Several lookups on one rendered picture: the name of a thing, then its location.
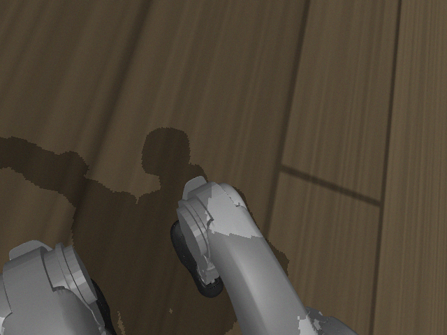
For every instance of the right robot hand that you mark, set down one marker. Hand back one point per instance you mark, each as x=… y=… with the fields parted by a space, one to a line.
x=328 y=325

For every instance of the right robot foot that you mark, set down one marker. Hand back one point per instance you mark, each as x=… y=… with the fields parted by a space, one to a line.
x=212 y=289

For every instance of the left robot foot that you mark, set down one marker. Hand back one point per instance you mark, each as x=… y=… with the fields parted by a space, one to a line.
x=104 y=309

